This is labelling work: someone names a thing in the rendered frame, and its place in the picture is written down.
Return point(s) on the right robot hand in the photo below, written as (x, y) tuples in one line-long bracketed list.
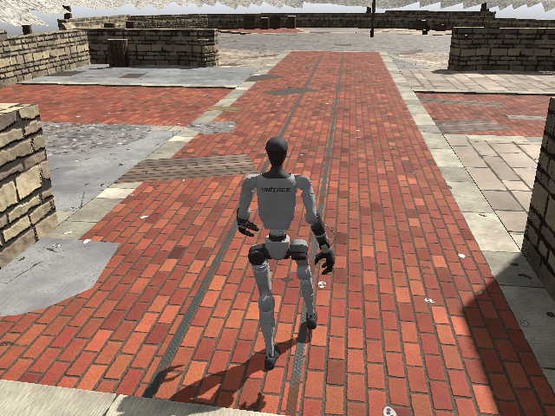
[(330, 260)]

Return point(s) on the robot right thigh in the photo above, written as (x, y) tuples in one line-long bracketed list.
[(299, 253)]

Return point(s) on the right robot forearm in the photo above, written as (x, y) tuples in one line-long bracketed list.
[(320, 234)]

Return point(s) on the left robot forearm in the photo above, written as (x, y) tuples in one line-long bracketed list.
[(242, 223)]

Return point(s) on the left robot hand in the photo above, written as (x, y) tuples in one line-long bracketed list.
[(252, 226)]

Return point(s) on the humanoid robot torso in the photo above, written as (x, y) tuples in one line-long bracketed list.
[(276, 209)]

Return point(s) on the robot right upper arm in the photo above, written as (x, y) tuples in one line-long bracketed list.
[(304, 184)]

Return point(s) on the robot left upper arm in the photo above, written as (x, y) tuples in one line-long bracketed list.
[(250, 182)]

